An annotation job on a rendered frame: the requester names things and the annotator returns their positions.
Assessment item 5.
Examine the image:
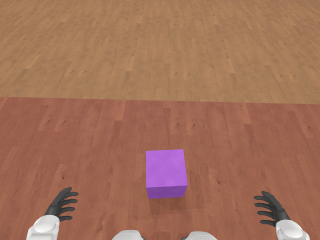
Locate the robot left hand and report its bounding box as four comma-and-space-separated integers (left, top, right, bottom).
44, 187, 79, 222

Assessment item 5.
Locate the right robot forearm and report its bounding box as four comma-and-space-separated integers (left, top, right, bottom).
276, 219, 310, 240

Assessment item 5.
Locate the left robot forearm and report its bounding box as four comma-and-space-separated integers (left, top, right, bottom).
26, 215, 60, 240

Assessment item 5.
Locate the robot right hand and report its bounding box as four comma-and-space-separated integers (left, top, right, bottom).
254, 191, 291, 228

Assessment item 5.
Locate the robot left thigh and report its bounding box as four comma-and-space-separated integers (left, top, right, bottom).
112, 230, 143, 240

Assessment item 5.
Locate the carton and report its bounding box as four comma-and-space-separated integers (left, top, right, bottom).
146, 149, 188, 199

